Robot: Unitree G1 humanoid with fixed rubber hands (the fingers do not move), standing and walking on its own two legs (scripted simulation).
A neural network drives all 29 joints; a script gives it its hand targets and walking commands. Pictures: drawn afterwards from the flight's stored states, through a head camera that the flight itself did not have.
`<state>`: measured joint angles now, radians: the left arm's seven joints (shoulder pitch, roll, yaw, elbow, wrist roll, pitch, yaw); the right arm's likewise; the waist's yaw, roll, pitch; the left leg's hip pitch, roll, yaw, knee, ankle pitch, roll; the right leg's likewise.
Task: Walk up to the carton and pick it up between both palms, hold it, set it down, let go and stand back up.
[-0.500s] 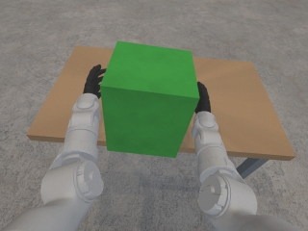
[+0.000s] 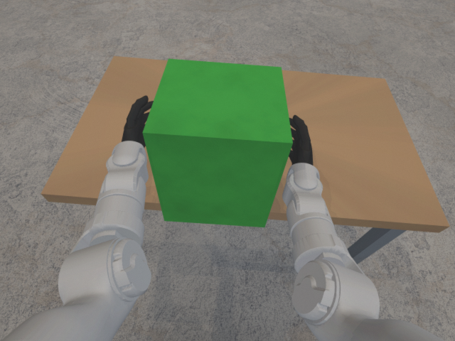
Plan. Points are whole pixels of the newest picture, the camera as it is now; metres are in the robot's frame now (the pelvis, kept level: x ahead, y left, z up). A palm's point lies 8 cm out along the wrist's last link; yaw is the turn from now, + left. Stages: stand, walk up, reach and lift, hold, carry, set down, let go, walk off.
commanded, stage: set down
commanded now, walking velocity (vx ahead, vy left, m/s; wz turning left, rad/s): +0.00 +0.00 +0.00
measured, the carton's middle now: (219, 148) +0.44 +0.04 +0.05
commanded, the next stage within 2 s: none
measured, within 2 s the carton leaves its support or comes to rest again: rests again in 0.08 s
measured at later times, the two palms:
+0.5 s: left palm (135, 144) +0.41 +0.19 +0.08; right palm (299, 162) +0.40 -0.11 +0.07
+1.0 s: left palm (134, 146) +0.41 +0.19 +0.08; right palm (299, 164) +0.40 -0.11 +0.07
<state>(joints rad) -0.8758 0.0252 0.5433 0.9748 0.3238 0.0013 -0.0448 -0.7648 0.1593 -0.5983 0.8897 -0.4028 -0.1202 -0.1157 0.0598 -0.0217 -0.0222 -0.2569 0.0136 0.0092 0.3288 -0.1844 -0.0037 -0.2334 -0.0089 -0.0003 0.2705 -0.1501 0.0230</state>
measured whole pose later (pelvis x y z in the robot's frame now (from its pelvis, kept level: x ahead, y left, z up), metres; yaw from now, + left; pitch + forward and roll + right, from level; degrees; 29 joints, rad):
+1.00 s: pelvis -0.01 +0.00 +0.00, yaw +0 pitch +5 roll -1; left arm -0.87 -0.04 0.67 0.90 0.44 -0.04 -0.09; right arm -0.76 0.22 -0.72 0.80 -0.51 -0.13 -0.05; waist 0.07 -0.04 0.04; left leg -0.24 0.01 0.02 0.34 -0.19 0.01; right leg -0.22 -0.01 0.01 0.28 -0.15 0.03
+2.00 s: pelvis -0.03 +0.00 -0.02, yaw +0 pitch +16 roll -2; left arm -1.12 0.37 -0.07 1.40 -0.33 -0.07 0.03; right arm -1.08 -0.23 0.01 1.27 0.35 0.00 -0.10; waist 0.01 -0.03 -0.22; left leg -0.59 0.04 0.00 0.52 -0.22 -0.01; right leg -0.55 0.01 -0.01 0.43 -0.17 0.01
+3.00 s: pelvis -0.04 -0.01 +0.00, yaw +0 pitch +3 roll -1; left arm -0.84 0.40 0.05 0.94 -0.28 0.20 -0.01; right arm -0.80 -0.19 0.04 0.84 0.33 0.22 -0.19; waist 0.02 -0.02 -0.05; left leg -0.28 0.03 0.00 0.40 -0.18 -0.01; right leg -0.26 0.00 -0.01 0.34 -0.14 0.01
